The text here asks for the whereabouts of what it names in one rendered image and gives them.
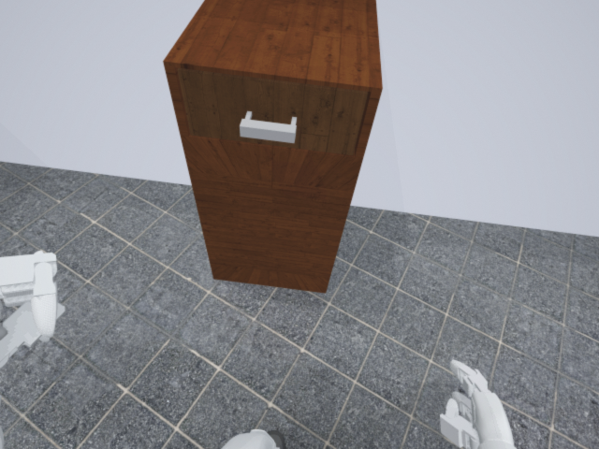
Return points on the robot left shin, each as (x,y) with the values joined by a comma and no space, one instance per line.
(262,432)

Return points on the left robot hand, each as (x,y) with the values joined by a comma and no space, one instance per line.
(27,280)

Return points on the drawer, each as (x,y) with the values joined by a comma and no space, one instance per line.
(328,118)

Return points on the cabinet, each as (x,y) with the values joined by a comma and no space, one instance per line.
(274,215)

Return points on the left robot foot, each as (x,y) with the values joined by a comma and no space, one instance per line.
(278,438)

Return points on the handle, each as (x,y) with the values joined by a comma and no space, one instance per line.
(267,130)

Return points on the right robot hand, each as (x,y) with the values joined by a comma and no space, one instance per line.
(485,418)

